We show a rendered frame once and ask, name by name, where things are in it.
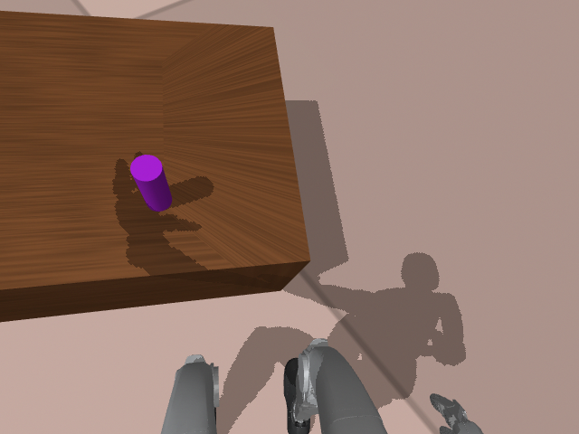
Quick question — can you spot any right robot hand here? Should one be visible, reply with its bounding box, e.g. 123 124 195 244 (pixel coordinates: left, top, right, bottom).
430 393 483 434

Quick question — can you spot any can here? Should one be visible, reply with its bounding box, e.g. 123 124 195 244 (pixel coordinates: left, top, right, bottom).
130 155 172 212

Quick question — can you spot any right robot foot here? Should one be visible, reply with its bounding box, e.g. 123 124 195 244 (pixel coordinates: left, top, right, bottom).
284 358 310 434

